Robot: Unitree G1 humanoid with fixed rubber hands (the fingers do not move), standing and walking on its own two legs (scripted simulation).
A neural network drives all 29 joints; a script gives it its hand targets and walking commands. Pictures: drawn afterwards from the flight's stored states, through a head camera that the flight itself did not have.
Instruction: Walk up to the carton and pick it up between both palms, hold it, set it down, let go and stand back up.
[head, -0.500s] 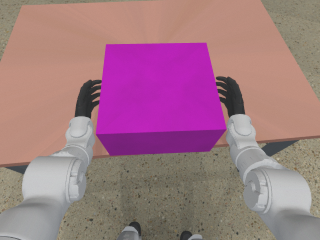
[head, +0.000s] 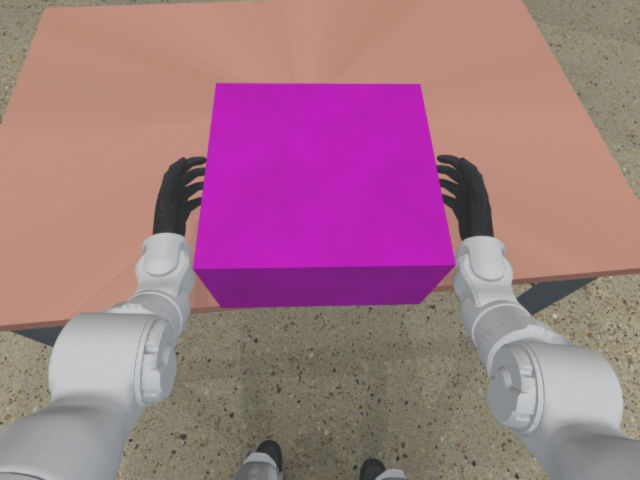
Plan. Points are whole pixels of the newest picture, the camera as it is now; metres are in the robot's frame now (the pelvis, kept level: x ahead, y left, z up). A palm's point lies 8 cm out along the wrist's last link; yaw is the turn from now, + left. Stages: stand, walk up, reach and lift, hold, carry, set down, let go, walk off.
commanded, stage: reach and lift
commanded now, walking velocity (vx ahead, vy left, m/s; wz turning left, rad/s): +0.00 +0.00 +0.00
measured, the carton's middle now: (320, 196) +0.49 +0.03 -0.02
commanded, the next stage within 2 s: none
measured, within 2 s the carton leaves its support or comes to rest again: leaves its support in 0.62 s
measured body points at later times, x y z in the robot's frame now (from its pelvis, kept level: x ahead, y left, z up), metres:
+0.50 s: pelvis -0.01 +0.00 +0.00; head +0.11 +0.01 +0.44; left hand +0.42 +0.22 +0.01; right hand +0.43 -0.16 +0.02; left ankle +0.04 +0.14 -0.71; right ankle +0.00 -0.14 -0.71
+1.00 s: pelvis -0.01 +0.00 +0.02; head +0.01 -0.01 +0.47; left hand +0.41 +0.21 +0.11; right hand +0.42 -0.17 +0.12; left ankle +0.04 +0.14 -0.71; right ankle +0.00 -0.14 -0.71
